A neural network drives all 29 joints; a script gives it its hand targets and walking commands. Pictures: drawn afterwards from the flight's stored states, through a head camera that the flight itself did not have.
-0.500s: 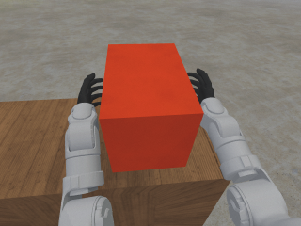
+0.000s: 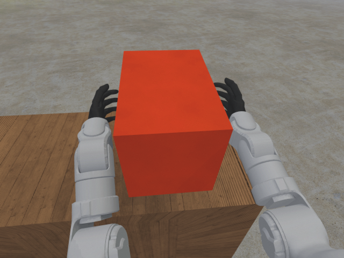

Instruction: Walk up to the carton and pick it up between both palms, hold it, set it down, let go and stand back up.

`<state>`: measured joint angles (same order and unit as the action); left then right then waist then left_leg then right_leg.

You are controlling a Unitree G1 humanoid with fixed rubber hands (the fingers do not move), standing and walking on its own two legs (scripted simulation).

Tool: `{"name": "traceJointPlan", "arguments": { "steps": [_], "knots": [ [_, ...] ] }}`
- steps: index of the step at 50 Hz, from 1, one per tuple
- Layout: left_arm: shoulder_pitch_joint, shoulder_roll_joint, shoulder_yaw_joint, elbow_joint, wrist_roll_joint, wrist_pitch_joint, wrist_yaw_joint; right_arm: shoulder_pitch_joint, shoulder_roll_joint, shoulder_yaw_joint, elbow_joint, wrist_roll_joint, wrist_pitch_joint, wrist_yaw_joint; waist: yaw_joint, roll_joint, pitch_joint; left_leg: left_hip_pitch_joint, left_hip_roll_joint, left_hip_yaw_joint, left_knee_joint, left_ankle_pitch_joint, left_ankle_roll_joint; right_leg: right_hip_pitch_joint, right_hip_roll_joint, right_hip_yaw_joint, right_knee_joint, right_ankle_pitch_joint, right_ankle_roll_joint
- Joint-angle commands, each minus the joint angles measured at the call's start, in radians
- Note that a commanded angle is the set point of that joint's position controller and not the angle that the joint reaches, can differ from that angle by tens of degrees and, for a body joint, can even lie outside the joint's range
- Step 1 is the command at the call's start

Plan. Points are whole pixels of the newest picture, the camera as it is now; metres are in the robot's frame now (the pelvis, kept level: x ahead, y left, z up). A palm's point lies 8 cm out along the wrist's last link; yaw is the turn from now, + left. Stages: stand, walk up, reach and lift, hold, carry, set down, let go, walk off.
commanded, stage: hold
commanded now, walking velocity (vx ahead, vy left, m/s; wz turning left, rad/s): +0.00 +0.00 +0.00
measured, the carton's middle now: (166, 118) +0.43 +0.01 +0.12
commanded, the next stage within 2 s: set down in 0.34 s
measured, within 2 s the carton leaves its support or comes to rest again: neither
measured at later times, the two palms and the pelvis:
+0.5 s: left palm (97, 118) +0.35 +0.16 +0.19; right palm (235, 108) +0.37 -0.14 +0.20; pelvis +0.00 +0.00 +0.00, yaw +0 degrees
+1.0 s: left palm (105, 129) +0.37 +0.16 +0.15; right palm (228, 117) +0.39 -0.14 +0.15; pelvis +0.01 -0.02 +0.00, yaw +1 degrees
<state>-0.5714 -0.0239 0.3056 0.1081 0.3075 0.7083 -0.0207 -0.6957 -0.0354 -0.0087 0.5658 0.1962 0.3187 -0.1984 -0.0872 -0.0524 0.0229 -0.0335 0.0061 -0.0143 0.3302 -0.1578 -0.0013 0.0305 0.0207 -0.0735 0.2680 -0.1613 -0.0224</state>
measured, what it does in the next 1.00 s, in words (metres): stands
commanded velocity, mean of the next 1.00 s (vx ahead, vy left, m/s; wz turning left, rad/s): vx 0.00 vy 0.00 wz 0.00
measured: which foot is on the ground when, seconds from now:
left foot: down 0.00-1.00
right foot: down 0.00-1.00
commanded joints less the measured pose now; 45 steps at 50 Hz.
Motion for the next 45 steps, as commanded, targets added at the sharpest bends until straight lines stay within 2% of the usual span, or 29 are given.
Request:
{"name": "traceJointPlan", "arguments": {
  "steps": [1,17,18,19,23,27,36,40,45],
  "knots": [
    [-0.655,-0.554,-0.52,-0.096,-0.154,-0.057,-0.132,-0.704,0.594,0.352,-0.316,0.071,-0.061,0.077,-0.006,0.082,-0.359,0.126,-0.038,0.027,-0.014,0.247,-0.025,0.04,0.022,-0.003,-0.025,0.191,0.065],
    [-0.661,-0.553,-0.517,-0.094,-0.153,-0.058,-0.132,-0.703,0.595,0.348,-0.308,0.069,-0.06,0.078,-0.006,0.08,-0.356,0.124,-0.038,0.027,-0.016,0.24,-0.024,0.039,0.022,-0.003,-0.026,0.184,0.066],
    [-0.655,-0.559,-0.548,-0.152,-0.171,-0.06,-0.124,-0.715,0.585,0.376,-0.366,0.103,-0.063,0.086,0.005,0.101,-0.424,0.15,-0.04,0.017,0.008,0.301,-0.028,0.05,0.028,-0.002,-0.009,0.234,0.061],
    [-0.658,-0.557,-0.563,-0.157,-0.182,-0.06,-0.116,-0.722,0.576,0.382,-0.378,0.114,-0.058,0.086,-0.003,0.104,-0.429,0.164,-0.04,0.011,0.02,0.329,-0.034,0.045,0.03,0.0,-0.008,0.254,0.061],
    [-0.672,-0.535,-0.514,-0.1,-0.157,-0.074,-0.115,-0.713,0.561,0.334,-0.315,0.075,-0.056,0.098,0.011,0.084,-0.344,0.128,-0.037,0.015,-0.016,0.204,-0.02,-0.009,0.02,-0.003,-0.025,0.134,0.062],
    [-0.674,-0.53,-0.478,-0.047,-0.134,-0.116,-0.124,-0.725,0.542,0.272,-0.252,0.015,-0.123,0.127,0.025,0.091,-0.344,0.13,-0.028,0.024,-0.031,0.172,-0.017,-0.016,0.017,-0.018,-0.028,0.083,0.051],
    [-0.563,-0.492,-0.374,0.101,-0.05,-0.23,-0.152,-0.659,0.441,0.101,-0.078,-0.162,-0.334,0.181,0.043,0.064,-0.239,0.102,-0.016,0.07,-0.073,0.129,-0.005,0.004,0.004,-0.055,-0.054,0.008,0.037],
    [-0.546,-0.502,-0.409,0.09,-0.064,-0.273,-0.138,-0.67,0.422,0.107,-0.097,-0.179,-0.402,0.188,0.045,0.064,-0.299,0.129,-0.014,0.075,-0.044,0.234,-0.017,0.025,0.006,-0.062,-0.044,0.088,0.037],
    [-0.546,-0.523,-0.472,0.043,-0.087,-0.327,-0.099,-0.684,0.419,0.164,-0.123,-0.159,-0.455,0.186,0.056,0.076,-0.399,0.168,-0.011,0.064,0.002,0.383,-0.034,0.055,0.01,-0.058,-0.022,0.238,0.036]
  ]
}}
